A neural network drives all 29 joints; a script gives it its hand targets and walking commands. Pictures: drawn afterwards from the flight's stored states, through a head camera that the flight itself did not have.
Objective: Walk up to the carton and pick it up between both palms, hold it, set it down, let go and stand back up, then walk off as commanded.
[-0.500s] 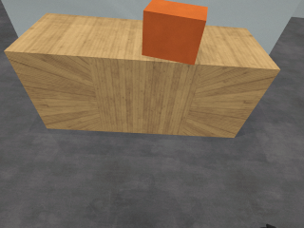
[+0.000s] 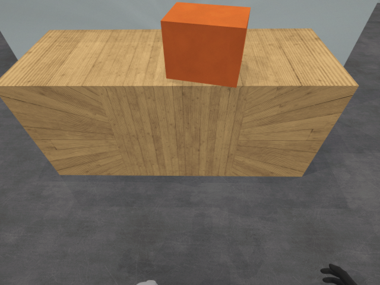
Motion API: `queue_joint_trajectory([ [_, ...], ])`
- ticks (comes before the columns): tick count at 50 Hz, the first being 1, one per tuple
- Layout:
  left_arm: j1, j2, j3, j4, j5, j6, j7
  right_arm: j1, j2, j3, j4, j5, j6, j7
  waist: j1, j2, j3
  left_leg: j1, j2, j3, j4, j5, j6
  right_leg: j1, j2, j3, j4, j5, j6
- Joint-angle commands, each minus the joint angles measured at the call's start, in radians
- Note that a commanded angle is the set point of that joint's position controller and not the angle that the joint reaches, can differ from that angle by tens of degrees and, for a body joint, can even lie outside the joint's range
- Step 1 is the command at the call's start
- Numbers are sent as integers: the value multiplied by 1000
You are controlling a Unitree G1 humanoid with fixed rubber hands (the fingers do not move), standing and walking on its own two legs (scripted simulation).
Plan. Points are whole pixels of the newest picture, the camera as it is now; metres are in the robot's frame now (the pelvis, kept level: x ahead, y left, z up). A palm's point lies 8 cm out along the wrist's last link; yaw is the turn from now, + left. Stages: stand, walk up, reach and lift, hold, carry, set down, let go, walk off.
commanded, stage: walk up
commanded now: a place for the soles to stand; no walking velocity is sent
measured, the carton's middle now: (206, 44) +1.00 -0.05 +0.03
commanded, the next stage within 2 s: none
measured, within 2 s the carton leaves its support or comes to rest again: neither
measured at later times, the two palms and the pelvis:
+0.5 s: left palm out of the picture +0.08 +0.34 -0.08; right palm out of the picture +0.16 -0.32 -0.08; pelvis +0.04 +0.00 -0.01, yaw +0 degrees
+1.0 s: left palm out of the picture +0.12 +0.35 -0.08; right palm (328, 261) +0.21 -0.30 -0.07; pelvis +0.06 +0.01 -0.01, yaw +0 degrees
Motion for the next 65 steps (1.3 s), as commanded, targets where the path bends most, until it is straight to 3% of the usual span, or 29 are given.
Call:
queue_joint_trajectory([
  [1, 75, 230, 49, -66, 11, -6, 13, -28, -105, -34, -21, -10, -21, 10, 70, -203, -39, -59, 5, 51, -206, -18, 1, 227, -228, 200, -120, 598, -196],
  [3, 15, 226, 37, -85, 6, 3, 16, 19, -96, -40, -3, -13, -29, 5, 20, -166, -82, 139, -8, 58, -356, 115, 19, 109, -209, 145, -20, 578, -167],
  [5, 3, 139, 2, -102, -5, 6, 19, 148, -150, -69, 52, -34, -36, -8, -56, -18, -156, 435, 1, -15, -468, 195, 57, -81, -119, 64, 191, 354, -93],
  [6, 21, 64, -18, -114, -13, 9, 18, 164, -217, -87, 46, -51, -34, -12, -60, 182, -168, 519, 204, -297, -520, 112, 116, -269, -36, -1, 349, 31, -35],
  [7, 35, 108, -4, -99, -9, 22, 26, 116, -267, -93, 7, -33, -31, -14, -37, 146, -89, 397, 370, -554, -627, -30, 209, -359, 47, 13, 436, -248, 2],
  [8, 4, 181, 16, -79, -1, 34, 33, 90, -266, -97, 11, -17, -25, -11, -43, 90, -21, 286, 374, -541, -639, -134, 256, -332, 18, 69, 490, -283, -5],
  [12, 71, 163, 17, -36, 12, 27, 14, 5, -202, -68, -9, -31, -15, -7, -13, 171, 14, 203, 196, -254, -617, -118, 183, -244, -16, 0, 307, -166, 1],
  [16, 49, 155, 18, -29, 17, 22, 17, 37, -223, -81, -9, -32, 0, 0, -39, 188, -17, 212, 206, -283, -574, -204, 204, -195, -4, -19, 179, -205, 9],
  [19, 122, 136, 19, 19, 28, -3, 30, -26, -199, -71, -23, -24, 26, 4, 20, 125, -45, 45, 161, -181, -428, -209, 162, 73, 30, -40, -84, -31, -10],
  [20, 133, 155, 27, 31, 39, -11, 38, -20, -144, -52, -19, -18, 33, 3, 41, 21, -42, -48, 118, -134, -304, -261, 107, 148, 18, 36, -163, -54, -18],
  [21, 133, 218, 44, 29, 58, -16, 47, -18, -68, -30, -30, -8, 37, 3, 51, -176, -14, -191, 33, -50, -95, -235, 35, 157, -158, 366, -304, -299, -83],
  [22, 40, 298, 54, -11, 58, -21, 52, -38, -60, -24, -22, -16, 46, -2, 39, -196, 65, -216, -34, -36, 4, -179, -6, -1, -354, 653, -441, -512, -155],
  [24, -36, 262, 41, -9, 41, -23, 46, -35, -161, -53, 17, -10, 38, 0, 5, -81, 117, -129, 30, -89, -28, -91, 2, -24, -295, 511, -334, -293, -189],
  [27, -47, 217, 27, -16, 32, -20, 32, -1, -118, -42, 44, -15, 18, 2, 6, -155, -35, 18, 4, 7, -156, -86, 2, 68, -208, 282, -189, 207, -143],
  [30, -76, 206, 16, -28, 19, -5, 30, 14, -108, -39, 49, -11, -3, -10, -17, -152, -84, 201, -17, 31, -350, 80, 11, 9, -170, 167, -20, 456, -119],
  [32, -68, 147, -3, -41, 6, 4, 31, 46, -162, -58, 52, -30, -16, -19, -27, -46, -130, 337, 77, -137, -408, 211, 63, -118, -108, 102, 93, 296, -60],
  [33, -65, 113, -11, -43, -2, 10, 30, 12, -209, -65, 35, -30, -20, -18, -7, 96, -124, 317, 205, -363, -468, 185, 128, -179, -3, 22, 164, 35, -1],
  [34, -63, 125, -5, -28, -2, 18, 36, 3, -215, -61, 35, -22, -16, -13, -1, 106, -98, 276, 265, -416, -482, 133, 185, -151, 20, 5, 143, -177, 1],
  [36, -38, 139, -6, -12, 9, 6, 35, -56, -185, -46, 33, -16, -4, -9, 23, 81, -87, 200, 184, -278, -410, 167, 139, -32, -9, 41, -18, -84, -14],
  [38, -33, 203, 11, -10, 28, -18, 38, -78, -122, -24, 29, -3, 5, -6, 24, -8, -90, 75, 56, -109, -255, 218, 35, 62, -133, 243, -154, 55, -73],
  [39, -54, 235, 19, -7, 27, -22, 36, -70, -105, -21, 31, -3, 10, -5, 1, -60, -66, 46, 6, -43, -223, 100, 6, 54, -214, 338, -177, 87, -124],
  [40, -70, 235, 17, -7, 21, -19, 34, -64, -116, -25, 39, -5, 13, -6, -12, -53, -66, 85, 13, -26, -249, 11, 8, 35, -230, 311, -136, 147, -149],
  [45, -88, 150, -8, -11, 8, -2, 31, -74, -168, -37, 50, -11, -10, -6, 2, 30, -149, 245, 138, -208, -373, 237, 94, -32, -34, 59, 4, 93, -20],
  [50, -106, 202, 3, -8, 21, -7, 32, -113, -128, -22, 55, -6, 9, -2, -10, -32, -94, 162, 38, -81, -306, 109, 29, -15, -142, 216, -125, 44, -87],
  [55, -113, 164, -5, -8, 16, -1, 29, -116, -150, -26, 59, -12, 0, 0, -3, 13, -120, 212, 92, -159, -386, 95, 64, -36, -62, 105, -68, 17, -38],
  [60, -115, 183, 0, -9, 21, -2, 28, -122, -137, -21, 62, -10, 5, 1, -6, -14, -110, 187, 59, -114, -356, 88, 39, -21, -100, 163, -107, 23, -59],
  [61, -53, 252, 46, -52, 29, -1, -8, -55, -222, -60, 39, -19, -21, 17, -2, -70, -179, 178, 74, -168, -347, -288, 84, -6, -99, 208, -100, -362, -103],
  [62, -41, 272, 53, -45, 36, -1, -18, -54, -246, -69, 43, -21, -29, 21, 5, -71, -137, 144, 78, -197, -339, -424, 86, -60, -122, 265, -114, -533, -122],
  [65, -48, 233, 42, -45, 32, -7, -20, -29, -209, -71, 34, -24, -50, 17, -10, -62, -68, 162, 72, -133, -307, -170, 72, -78, -144, 262, -80, -310, -120],
])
